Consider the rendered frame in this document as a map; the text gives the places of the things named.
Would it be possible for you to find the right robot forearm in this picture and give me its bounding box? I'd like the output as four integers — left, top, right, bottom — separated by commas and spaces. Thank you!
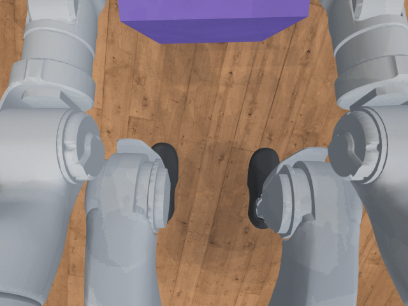
319, 0, 408, 111

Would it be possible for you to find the robot left thigh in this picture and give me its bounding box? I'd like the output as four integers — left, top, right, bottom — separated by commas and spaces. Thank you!
84, 153, 171, 306

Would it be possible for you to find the robot right foot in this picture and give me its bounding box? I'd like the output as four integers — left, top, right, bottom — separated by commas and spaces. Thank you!
247, 148, 280, 229

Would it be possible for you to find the robot right upper arm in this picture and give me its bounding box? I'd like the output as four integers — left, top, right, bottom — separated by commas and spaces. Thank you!
328, 105, 408, 306

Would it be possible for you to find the carton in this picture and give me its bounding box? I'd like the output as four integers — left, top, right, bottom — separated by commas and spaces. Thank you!
118, 0, 310, 44

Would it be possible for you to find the left robot forearm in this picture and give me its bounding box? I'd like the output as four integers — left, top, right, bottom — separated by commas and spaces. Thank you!
0, 0, 106, 112

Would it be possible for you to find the robot left upper arm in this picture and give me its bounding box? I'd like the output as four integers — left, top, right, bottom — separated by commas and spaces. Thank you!
0, 108, 105, 306

